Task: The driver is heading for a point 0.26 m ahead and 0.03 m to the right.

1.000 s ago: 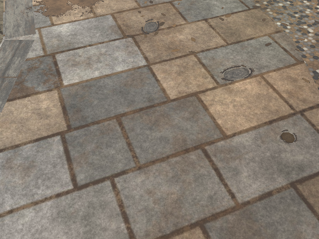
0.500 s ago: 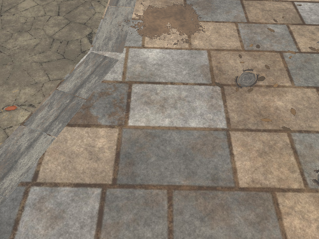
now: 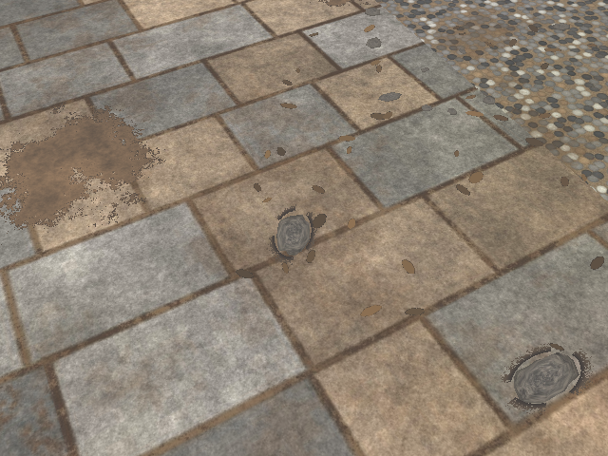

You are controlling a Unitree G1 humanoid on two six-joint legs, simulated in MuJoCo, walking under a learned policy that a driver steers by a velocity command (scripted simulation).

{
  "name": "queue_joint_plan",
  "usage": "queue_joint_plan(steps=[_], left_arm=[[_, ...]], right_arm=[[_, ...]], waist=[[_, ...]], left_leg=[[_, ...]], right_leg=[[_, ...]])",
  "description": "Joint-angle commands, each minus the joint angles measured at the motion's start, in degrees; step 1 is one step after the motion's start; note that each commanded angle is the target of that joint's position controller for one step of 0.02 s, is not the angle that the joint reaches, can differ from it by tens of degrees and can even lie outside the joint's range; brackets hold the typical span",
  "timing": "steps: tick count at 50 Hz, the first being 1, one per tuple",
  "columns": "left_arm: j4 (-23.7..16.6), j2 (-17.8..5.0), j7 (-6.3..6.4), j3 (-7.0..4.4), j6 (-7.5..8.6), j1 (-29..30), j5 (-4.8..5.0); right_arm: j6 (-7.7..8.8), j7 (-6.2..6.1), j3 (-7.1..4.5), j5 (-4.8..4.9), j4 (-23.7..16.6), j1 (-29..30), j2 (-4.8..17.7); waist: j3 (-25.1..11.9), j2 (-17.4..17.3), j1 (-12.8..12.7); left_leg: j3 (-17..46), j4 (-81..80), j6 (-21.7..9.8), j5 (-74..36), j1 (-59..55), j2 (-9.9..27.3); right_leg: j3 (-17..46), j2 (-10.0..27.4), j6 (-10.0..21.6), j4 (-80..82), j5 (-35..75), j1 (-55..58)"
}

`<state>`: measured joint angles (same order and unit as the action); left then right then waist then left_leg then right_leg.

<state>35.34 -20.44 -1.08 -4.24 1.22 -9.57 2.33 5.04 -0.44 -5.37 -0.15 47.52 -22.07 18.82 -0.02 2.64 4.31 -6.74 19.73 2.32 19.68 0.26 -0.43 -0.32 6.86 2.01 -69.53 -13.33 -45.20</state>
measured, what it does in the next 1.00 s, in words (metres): walks ahead: right foot, then left foot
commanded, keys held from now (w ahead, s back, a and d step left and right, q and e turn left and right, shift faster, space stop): w+e+shift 0.02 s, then shift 0.98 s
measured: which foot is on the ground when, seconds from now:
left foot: down 0.00-0.14, up 0.16-0.56, down 0.58-1.00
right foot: up 0.00-0.14, down 0.16-1.00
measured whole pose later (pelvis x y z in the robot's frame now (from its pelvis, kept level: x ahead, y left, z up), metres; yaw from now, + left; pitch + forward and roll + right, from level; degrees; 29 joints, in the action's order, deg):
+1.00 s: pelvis +0.40 +0.01 +0.00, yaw -13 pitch +0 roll +0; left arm 54.7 -14.2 1.8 -1.5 -1.4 -12.0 -0.5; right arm 1.0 -0.4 -0.5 -0.5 48.3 -7.0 13.0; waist 1.1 -0.2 -0.8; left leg -0.3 30.3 -1.5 13.1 17.0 -0.9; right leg 2.7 0.3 -1.7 -28.7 -18.7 -9.9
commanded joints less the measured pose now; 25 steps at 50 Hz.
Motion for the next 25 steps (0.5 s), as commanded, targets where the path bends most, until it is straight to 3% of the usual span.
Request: queue_joint_plan(steps=[1, 3, 5, 6, 7, 8, 9, 10, 11, 12, 13, 14, 15, 17, 19, 22, 25], left_arm=[[-4.3, 2.8, -1.82, 2.19, 0.35, 0.3, -0.82], [-5.1, 2.8, -2.76, 2.24, 1.28, 5.2, -1.92], [-5.1, 0.3, -3.44, 1.1, 2.06, 3.7, -2.09], [-4.1, -2.3, -3.51, -0.08, 2.1, -1.2, -1.97], [-1.4, -5.3, -2.94, -1.77, 1.6, -11.2, -1.82], [0.4, -7.7, -1.63, -2.84, 0.63, -17.0, -2.14], [0.4, -13.1, -0.23, -2.39, 0.27, -14.3, -3.05], [-3.6, -11.5, -0.83, -1.45, 1.3, -13.5, -4.7], [-3.4, -9.9, -1.41, -1.71, 1.29, -12.6, -3.84], [-1.9, -9.3, -1.63, -1.38, 1.77, -8.5, -2.33], [-1.7, -7.3, -1.42, -0.81, 2.2, -4.9, -1.78], [-1.9, -6.1, -1.18, -0.37, 2.48, -2.5, -2.77], [-1.7, -5.4, -1.19, -0.14, 2.77, -1.9, -3.82], [-0.3, -3.6, -1.09, 0.35, 3.36, -0.2, -3.62], [1.0, -3.3, -0.45, 0.42, 3.29, 1.0, -3.49], [2.4, -2.6, 0.29, 0.51, 2.13, 1.8, -3.36], [4.6, -1.9, 0.15, 0.83, 1.4, 0.7, -3.48]], right_arm=[[2.16, -0.3, -0.13, 0.26, -6.5, 13.7, 4.7], [2.1, -0.4, -0.46, 0.61, -5.4, 10.1, 7.0], [1.69, -0.45, -1.06, 0.81, -4.3, 5.8, 11.2], [1.17, -0.48, -1.39, 1.14, -4.1, 5.0, 13.2], [0.65, -0.3, -1.25, 1.53, -4.2, 5.7, 13.6], [0.86, -0.06, -0.35, 1.86, -4.0, 4.9, 11.4], [1.1, 0.86, 2.15, -1.85, -4.8, -3.3, 1.8], [1.95, 1.67, 3.3, 0.55, -4.2, -10.7, 5.5], [1.55, 1.4, 1.83, 1.78, -4.7, -1.0, 11.0], [1.15, 0.71, 2.33, 2.4, -7.1, 2.9, 8.7], [0.5, -0.32, 2.74, 1.48, -6.5, 5.0, 7.4], [-0.59, -0.88, 2.55, 1.27, -6.1, 4.1, 7.4], [-1.64, -1.14, 2.38, 1.06, -5.9, 3.0, 7.5], [-2.79, -1.7, 2.68, 0.48, -5.7, 1.6, 5.1], [-3.02, -1.97, 3.22, -0.15, -6.1, 3.3, 2.7], [-3.16, -1.43, 3.73, -0.35, -5.7, 6.5, 1.1], [-3.48, -0.84, 3.39, -0.04, -6.3, 10.8, 2.4]], waist=[[7.0, -3.6, -6.0], [8.8, 0.4, -3.9], [4.8, -3.2, -5.3], [0.9, -5.6, -8.5], [-4.9, -5.8, -14.2], [-7.1, -3.1, -17.6], [-11.4, 18.0, -8.3], [-33.4, 13.1, -8.5], [-31.4, 1.5, -12.7], [-19.5, -0.9, -9.2], [-12.0, -5.1, -7.3], [-8.7, -5.5, -5.3], [-7.7, -4.8, -3.8], [-7.9, -3.0, -1.8], [-8.1, -2.2, -1.3], [-9.1, -0.6, -2.6], [-6.9, 1.2, -4.3]], left_leg=[[1.8, -13.8, -8.5, -18.4, 9.9, 13.3], [-2.2, -12.9, -7.3, -30.8, 11.7, 11.4], [-2.4, -5.6, -6.8, -56.6, 5.6, 12.4], [-2.4, 2.8, -6.5, -65.9, 3.0, 13.1], [-2.5, 15.3, -5.5, -68.9, 4.3, 12.7], [-2.5, 30.1, -3.1, -56.1, 12.5, 10.1], [-1.8, 57.7, 0.1, 18.6, 28.5, 0.9], [13.3, 71.9, -0.1, 21.7, 34.6, -1.7], [13.9, 69.5, -0.4, 14.5, 31.7, 0.8], [12.5, 63.5, -0.4, 10.4, 35.6, 2.8], [11.5, 60.3, 0.4, 7.8, 35.7, 4.8], [11.5, 58.6, 0.4, 6.4, 32.9, 5.9], [11.8, 57.0, 0.4, 5.8, 29.0, 6.6], [11.7, 50.0, 0.9, 6.1, 25.5, 7.5], [10.6, 41.7, 1.6, 2.2, 24.0, 7.0], [9.5, 29.4, 1.9, -11.0, 20.1, 5.9], [10.0, 21.7, 1.6, -14.9, 18.4, 4.9]], right_leg=[[2.3, 3.3, 0.2, 11.2, 13.0, 2.4], [-2.7, -1.5, 1.3, 24.0, 20.0, 12.3], [-6.7, -8.3, 2.9, 29.1, 18.2, 21.1], [-7.0, -10.8, 4.3, 30.4, 15.9, 27.4], [-5.7, -12.0, 6.5, 33.1, 19.0, 39.9], [-1.6, -9.9, 7.6, 35.8, 25.8, 52.7], [14.7, 4.3, 11.9, 27.9, 63.0, 67.4], [40.2, 17.6, 24.5, 34.4, 52.0, 77.1], [37.1, 13.1, 21.2, 41.2, 44.0, 68.4], [31.4, 11.0, 19.1, 43.5, 37.8, 58.7], [28.0, 9.2, 17.0, 45.0, 36.7, 48.4], [24.5, 8.4, 16.6, 46.3, 38.5, 39.7], [22.2, 7.7, 16.3, 47.9, 40.8, 33.5], [16.7, 6.9, 16.4, 50.0, 43.0, 27.5], [11.7, 5.3, 15.6, 50.5, 46.9, 25.3], [6.4, 2.0, 13.0, 50.9, 40.1, 25.5], [7.2, 2.3, 11.9, 51.1, 26.9, 26.3]])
